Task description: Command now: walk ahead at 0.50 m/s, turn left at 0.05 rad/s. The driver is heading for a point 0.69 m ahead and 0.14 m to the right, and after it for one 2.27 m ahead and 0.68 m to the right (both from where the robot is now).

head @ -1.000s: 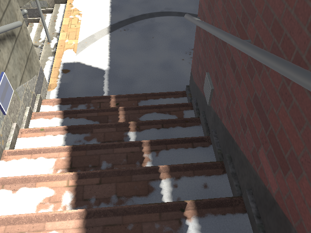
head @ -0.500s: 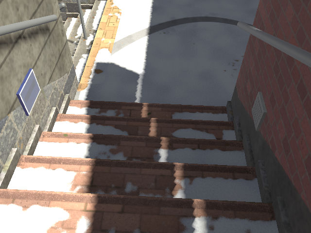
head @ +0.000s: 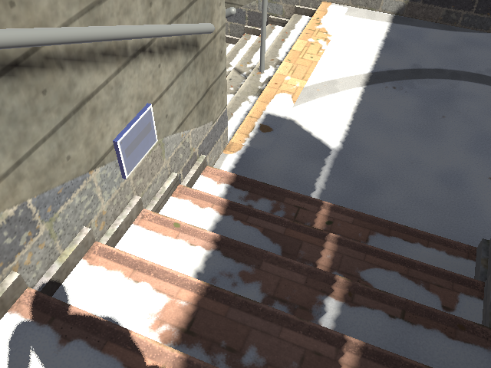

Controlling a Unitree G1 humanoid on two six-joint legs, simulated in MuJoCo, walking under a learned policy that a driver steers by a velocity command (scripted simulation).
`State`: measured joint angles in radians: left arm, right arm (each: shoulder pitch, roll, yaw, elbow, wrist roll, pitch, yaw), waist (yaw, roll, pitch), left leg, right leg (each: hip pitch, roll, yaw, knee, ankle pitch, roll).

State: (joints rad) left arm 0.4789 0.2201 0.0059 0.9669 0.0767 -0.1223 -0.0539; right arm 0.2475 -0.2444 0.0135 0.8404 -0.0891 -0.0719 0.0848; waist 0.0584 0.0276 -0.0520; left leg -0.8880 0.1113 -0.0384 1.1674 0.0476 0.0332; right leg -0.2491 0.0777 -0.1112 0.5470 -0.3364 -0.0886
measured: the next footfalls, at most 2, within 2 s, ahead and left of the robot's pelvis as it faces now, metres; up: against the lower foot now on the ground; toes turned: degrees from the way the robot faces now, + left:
left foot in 0.38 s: +0.41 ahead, +0.15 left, -0.15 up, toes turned -3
right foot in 1.00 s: +0.62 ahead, -0.29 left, -0.31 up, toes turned -41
